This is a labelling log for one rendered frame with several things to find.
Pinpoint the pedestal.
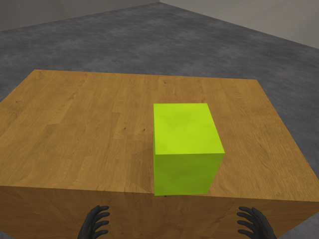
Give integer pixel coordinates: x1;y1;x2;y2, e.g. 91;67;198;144
0;69;319;239

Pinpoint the left robot hand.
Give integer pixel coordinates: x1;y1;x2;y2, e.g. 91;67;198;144
77;205;110;239

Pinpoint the carton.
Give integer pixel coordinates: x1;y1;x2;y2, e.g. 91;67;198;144
153;103;225;196

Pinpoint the right robot hand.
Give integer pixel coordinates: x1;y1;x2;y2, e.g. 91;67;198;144
237;207;277;239

